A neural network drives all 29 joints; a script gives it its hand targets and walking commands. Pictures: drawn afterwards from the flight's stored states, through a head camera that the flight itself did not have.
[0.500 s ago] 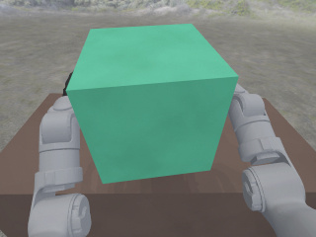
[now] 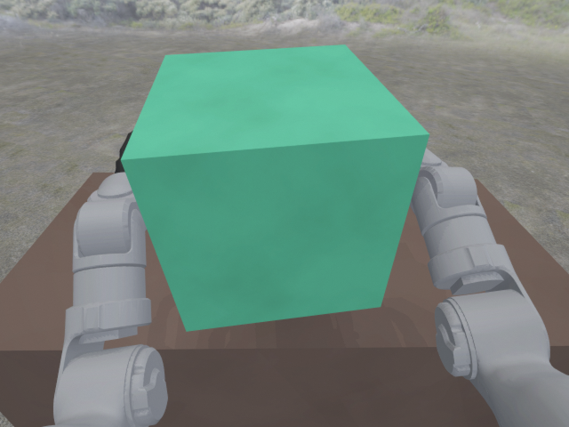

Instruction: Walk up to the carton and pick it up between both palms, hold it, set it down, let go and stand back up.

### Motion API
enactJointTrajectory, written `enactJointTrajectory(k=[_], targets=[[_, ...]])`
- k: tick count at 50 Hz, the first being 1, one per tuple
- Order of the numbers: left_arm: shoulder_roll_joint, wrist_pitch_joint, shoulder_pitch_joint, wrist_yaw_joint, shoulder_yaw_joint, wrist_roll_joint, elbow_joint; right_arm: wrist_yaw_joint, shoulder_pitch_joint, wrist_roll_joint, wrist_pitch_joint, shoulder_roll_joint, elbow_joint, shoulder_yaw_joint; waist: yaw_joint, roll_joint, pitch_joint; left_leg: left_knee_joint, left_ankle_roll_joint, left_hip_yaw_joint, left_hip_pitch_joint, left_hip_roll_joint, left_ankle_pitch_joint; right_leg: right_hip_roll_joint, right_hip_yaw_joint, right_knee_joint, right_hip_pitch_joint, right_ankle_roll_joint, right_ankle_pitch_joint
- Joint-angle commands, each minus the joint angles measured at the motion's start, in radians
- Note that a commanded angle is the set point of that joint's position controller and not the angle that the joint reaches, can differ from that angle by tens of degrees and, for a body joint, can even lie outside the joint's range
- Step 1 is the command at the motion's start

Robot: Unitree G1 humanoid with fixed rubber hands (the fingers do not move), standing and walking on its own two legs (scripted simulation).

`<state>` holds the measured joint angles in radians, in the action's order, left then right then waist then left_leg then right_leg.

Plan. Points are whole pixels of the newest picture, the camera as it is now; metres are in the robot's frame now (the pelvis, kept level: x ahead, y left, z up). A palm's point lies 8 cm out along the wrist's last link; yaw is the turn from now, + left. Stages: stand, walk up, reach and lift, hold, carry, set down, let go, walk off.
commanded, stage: hold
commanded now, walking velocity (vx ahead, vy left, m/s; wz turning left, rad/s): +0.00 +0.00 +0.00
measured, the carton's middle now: (270, 178) +0.38 +0.00 +0.23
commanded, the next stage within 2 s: none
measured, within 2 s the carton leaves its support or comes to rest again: neither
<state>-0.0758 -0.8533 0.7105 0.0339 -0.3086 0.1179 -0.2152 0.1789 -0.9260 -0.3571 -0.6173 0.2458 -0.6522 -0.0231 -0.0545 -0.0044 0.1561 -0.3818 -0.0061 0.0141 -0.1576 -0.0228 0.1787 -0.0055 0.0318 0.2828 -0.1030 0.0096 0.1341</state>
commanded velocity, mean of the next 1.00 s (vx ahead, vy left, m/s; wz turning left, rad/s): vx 0.00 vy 0.00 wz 0.00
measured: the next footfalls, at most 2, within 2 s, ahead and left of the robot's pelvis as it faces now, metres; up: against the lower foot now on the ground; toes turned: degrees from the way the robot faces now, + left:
none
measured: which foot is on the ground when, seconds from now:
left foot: down 0.00-1.00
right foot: down 0.00-1.00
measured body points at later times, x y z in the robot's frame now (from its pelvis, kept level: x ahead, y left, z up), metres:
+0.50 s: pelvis +0.01 +0.00 +0.00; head -0.07 +0.01 +0.44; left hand +0.38 +0.18 +0.24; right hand +0.40 -0.18 +0.26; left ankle +0.02 +0.12 -0.75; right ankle +0.01 -0.13 -0.75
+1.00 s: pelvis +0.00 +0.00 +0.00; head -0.07 +0.01 +0.44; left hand +0.37 +0.18 +0.24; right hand +0.39 -0.17 +0.27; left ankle +0.02 +0.12 -0.75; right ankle +0.01 -0.13 -0.75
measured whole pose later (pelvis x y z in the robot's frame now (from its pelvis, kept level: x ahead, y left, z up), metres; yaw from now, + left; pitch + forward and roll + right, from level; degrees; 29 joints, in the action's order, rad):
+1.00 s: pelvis +0.00 +0.00 +0.00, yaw +0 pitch -2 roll -1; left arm -0.08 -0.85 0.69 0.04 -0.30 0.11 -0.18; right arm 0.18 -0.91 -0.36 -0.62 0.24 -0.61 -0.03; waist -0.06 0.00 0.15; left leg -0.38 -0.01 0.02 -0.16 -0.02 0.18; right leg 0.00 0.03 0.29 -0.11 0.01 0.14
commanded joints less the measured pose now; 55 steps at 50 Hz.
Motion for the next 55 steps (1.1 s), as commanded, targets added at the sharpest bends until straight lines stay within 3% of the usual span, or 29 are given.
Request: enactJointTrajectory(k=[1, 5, 6, 8, 11, 15, 20, 21, 23, 25, 28, 31, 34, 38, 42, 44, 47, 55], targets=[[0.553, 0.101, 0.961, -0.149, 0.468, -0.180, 0.192, -0.136, -0.835, -0.150, 0.053, -0.748, 0.335, 0.296, -0.004, -0.007, 0.393, 0.055, -0.025, 0.015, 0.069, 0.070, -0.170, -0.070, -0.035, -0.013, 0.123, 0.033, -0.149], [0.546, 0.104, 0.983, -0.151, 0.453, -0.181, 0.140, -0.145, -0.861, -0.145, 0.056, -0.749, 0.300, 0.287, 0.006, -0.024, 0.393, 0.077, -0.015, 0.009, 0.028, 0.063, -0.092, -0.061, -0.045, -0.007, 0.136, 0.027, -0.099], [0.551, 0.106, 0.988, -0.151, 0.463, -0.188, 0.144, -0.146, -0.865, -0.146, 0.058, -0.748, 0.290, 0.283, -0.002, -0.028, 0.390, 0.074, -0.016, 0.013, 0.026, 0.064, -0.089, -0.062, -0.046, -0.007, 0.129, 0.022, -0.093], [0.555, 0.112, 1.008, -0.145, 0.471, -0.197, 0.181, -0.147, -0.858, -0.156, 0.063, -0.765, 0.323, 0.295, 0.015, -0.032, 0.439, 0.059, -0.024, 0.015, 0.047, 0.062, -0.138, -0.066, -0.046, -0.004, 0.138, 0.025, -0.127], [0.558, 0.114, 0.992, -0.141, 0.489, -0.210, 0.183, -0.142, -0.848, -0.159, 0.063, -0.765, 0.319, 0.292, -0.013, -0.031, 0.466, 0.041, -0.024, 0.018, 0.087, 0.064, -0.183, -0.074, -0.035, -0.001, 0.146, 0.032, -0.178], [0.553, 0.115, 0.985, -0.150, 0.465, -0.188, 0.142, -0.137, -0.840, -0.142, 0.063, -0.756, 0.292, 0.278, -0.009, -0.032, 0.388, 0.063, -0.023, 0.012, 0.044, 0.070, -0.129, -0.063, -0.046, -0.014, 0.130, 0.032, -0.133], [0.543, 0.116, 0.965, -0.143, 0.497, -0.213, 0.233, -0.121, -0.829, -0.187, 0.065, -0.763, 0.379, 0.331, -0.010, -0.037, 0.480, 0.009, -0.041, 0.017, 0.113, 0.071, -0.282, -0.080, -0.042, 0.010, 0.176, 0.038, -0.288], [0.541, 0.110, 0.959, -0.145, 0.491, -0.208, 0.220, -0.119, -0.821, -0.187, 0.059, -0.747, 0.378, 0.332, -0.017, -0.030, 0.461, 0.017, -0.037, 0.024, 0.101, 0.073, -0.269, -0.077, -0.040, 0.009, 0.169, 0.040, -0.275], [0.542, 0.111, 0.940, -0.147, 0.483, -0.192, 0.240, -0.115, -0.799, -0.180, 0.055, -0.755, 0.394, 0.329, 0.002, -0.031, 0.437, 0.020, -0.035, 0.022, 0.100, 0.077, -0.284, -0.076, -0.041, 0.003, 0.171, 0.047, -0.285], [0.551, 0.102, 0.930, -0.146, 0.502, -0.194, 0.266, -0.112, -0.803, -0.186, 0.060, -0.748, 0.422, 0.338, -0.002, -0.039, 0.469, 0.012, -0.046, 0.021, 0.119, 0.073, -0.309, -0.082, -0.035, 0.007, 0.180, 0.040, -0.298], [0.526, 0.089, 0.899, -0.150, 0.494, -0.187, 0.268, -0.103, -0.775, -0.190, 0.046, -0.740, 0.421, 0.348, -0.015, -0.016, 0.428, 0.016, -0.034, 0.018, 0.118, 0.080, -0.308, -0.074, -0.042, 0.001, 0.177, 0.051, -0.334], [0.529, 0.083, 0.904, -0.155, 0.485, -0.174, 0.275, -0.101, -0.803, -0.188, 0.045, -0.739, 0.445, 0.351, -0.008, -0.024, 0.410, 0.021, -0.033, 0.022, 0.112, 0.078, -0.295, -0.077, -0.034, 0.004, 0.177, 0.046, -0.297], [0.531, 0.082, 0.878, -0.161, 0.491, -0.173, 0.281, -0.098, -0.778, -0.187, 0.042, -0.741, 0.453, 0.366, -0.009, 0.008, 0.423, 0.016, -0.031, 0.022, 0.122, 0.076, -0.299, -0.082, -0.030, 0.003, 0.171, 0.051, -0.318], [0.547, 0.087, 0.932, -0.158, 0.525, -0.192, 0.294, -0.115, -0.806, -0.177, 0.048, -0.748, 0.444, 0.335, -0.018, -0.062, 0.442, 0.030, -0.042, 0.022, 0.105, 0.075, -0.259, -0.074, -0.031, -0.001, 0.146, 0.039, -0.233], [0.536, 0.088, 0.907, -0.157, 0.499, -0.186, 0.269, -0.119, -0.794, -0.169, 0.039, -0.745, 0.415, 0.324, -0.023, -0.023, 0.437, 0.033, -0.031, 0.024, 0.114, 0.073, -0.248, -0.072, -0.037, 0.003, 0.153, 0.038, -0.238], [0.545, 0.096, 0.925, -0.155, 0.494, -0.180, 0.255, -0.120, -0.816, -0.164, 0.046, -0.743, 0.439, 0.336, -0.008, -0.008, 0.420, 0.039, -0.028, 0.017, 0.089, 0.070, -0.231, -0.074, -0.031, 0.005, 0.158, 0.040, -0.225], [0.549, 0.098, 0.944, -0.150, 0.506, -0.180, 0.250, -0.126, -0.811, -0.162, 0.051, -0.748, 0.404, 0.332, -0.009, -0.044, 0.431, 0.041, -0.033, 0.017, 0.086, 0.072, -0.217, -0.073, -0.031, 0.007, 0.155, 0.035, -0.199], [0.545, 0.092, 0.950, -0.157, 0.488, -0.182, 0.209, -0.132, -0.815, -0.145, 0.050, -0.729, 0.344, 0.297, -0.011, -0.026, 0.412, 0.053, -0.030, 0.020, 0.072, 0.061, -0.180, -0.071, -0.031, -0.002, 0.153, 0.031, -0.164]])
